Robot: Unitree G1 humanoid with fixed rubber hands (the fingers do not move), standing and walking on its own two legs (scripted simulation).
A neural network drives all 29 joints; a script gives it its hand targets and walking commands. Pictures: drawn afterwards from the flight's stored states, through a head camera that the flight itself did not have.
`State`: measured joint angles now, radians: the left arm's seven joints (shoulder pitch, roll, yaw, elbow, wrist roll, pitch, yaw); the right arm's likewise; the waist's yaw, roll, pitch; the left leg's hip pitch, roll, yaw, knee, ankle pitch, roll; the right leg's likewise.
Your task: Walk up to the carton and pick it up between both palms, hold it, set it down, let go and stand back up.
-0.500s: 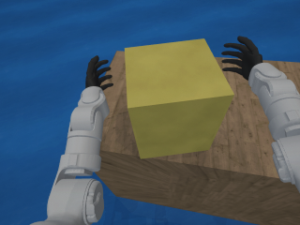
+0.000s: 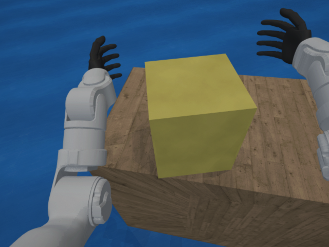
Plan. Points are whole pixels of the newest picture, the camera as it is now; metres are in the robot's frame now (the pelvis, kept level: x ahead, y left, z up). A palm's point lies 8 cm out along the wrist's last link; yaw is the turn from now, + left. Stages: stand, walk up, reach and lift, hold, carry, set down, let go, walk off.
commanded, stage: set down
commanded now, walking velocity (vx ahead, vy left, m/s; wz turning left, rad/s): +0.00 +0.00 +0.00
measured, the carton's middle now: (190, 118) +0.44 +0.03 +0.07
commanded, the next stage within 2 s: none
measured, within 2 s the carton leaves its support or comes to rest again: neither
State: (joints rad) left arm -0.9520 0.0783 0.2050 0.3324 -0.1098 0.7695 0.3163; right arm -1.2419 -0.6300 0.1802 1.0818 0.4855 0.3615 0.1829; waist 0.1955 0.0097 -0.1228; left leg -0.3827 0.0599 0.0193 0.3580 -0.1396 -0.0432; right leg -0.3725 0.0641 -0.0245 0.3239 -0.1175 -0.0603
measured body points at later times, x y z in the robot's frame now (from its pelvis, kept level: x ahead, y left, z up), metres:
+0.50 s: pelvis -0.01 +0.00 +0.00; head +0.02 -0.01 +0.45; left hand +0.36 +0.22 +0.19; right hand +0.47 -0.20 +0.19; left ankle +0.01 +0.14 -0.74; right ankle +0.02 -0.08 -0.74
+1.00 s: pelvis +0.00 +0.00 +0.00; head +0.00 +0.00 +0.45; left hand +0.33 +0.20 +0.16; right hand +0.42 -0.22 +0.16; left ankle +0.01 +0.15 -0.74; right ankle +0.02 -0.08 -0.74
